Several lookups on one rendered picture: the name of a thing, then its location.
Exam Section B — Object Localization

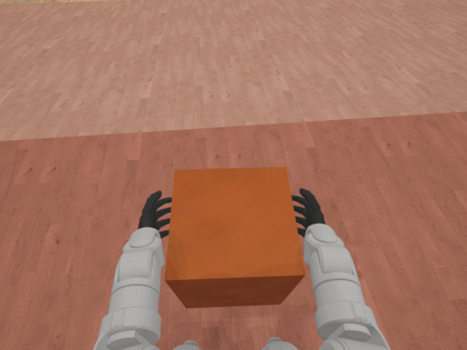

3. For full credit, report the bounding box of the left robot forearm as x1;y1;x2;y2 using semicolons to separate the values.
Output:
93;227;165;350

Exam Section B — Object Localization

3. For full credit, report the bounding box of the robot shin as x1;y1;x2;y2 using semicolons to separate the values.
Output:
266;338;281;345
184;341;198;347

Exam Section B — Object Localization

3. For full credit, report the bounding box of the carton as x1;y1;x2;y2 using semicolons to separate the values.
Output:
165;167;306;308

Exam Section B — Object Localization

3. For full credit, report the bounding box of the right robot shin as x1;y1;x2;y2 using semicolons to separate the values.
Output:
266;338;281;345

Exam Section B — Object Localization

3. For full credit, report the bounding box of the right robot forearm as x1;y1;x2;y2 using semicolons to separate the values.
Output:
304;223;391;350

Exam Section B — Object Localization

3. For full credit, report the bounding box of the right robot hand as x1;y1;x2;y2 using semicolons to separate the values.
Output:
292;188;325;237

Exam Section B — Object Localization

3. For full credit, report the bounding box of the left robot hand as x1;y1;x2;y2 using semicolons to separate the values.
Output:
138;190;172;238

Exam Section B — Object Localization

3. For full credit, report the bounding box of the left robot shin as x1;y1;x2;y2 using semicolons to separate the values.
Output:
184;341;198;347

